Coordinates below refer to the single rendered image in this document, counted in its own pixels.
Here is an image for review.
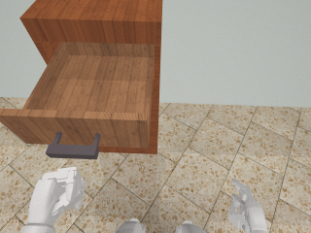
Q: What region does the cabinet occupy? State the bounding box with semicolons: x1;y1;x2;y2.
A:
20;0;163;154

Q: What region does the robot right shin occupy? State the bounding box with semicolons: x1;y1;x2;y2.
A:
182;220;192;225

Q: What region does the drawer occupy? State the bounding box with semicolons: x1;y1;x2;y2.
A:
0;42;155;149

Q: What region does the right robot hand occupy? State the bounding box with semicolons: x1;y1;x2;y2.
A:
227;179;268;233

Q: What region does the robot right thigh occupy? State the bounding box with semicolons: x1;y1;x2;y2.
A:
175;223;206;233

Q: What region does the left robot hand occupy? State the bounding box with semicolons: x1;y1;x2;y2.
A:
27;167;86;226

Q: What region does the robot left forearm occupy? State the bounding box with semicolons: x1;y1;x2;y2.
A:
20;223;56;233

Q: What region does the handle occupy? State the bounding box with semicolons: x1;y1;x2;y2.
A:
46;131;101;160

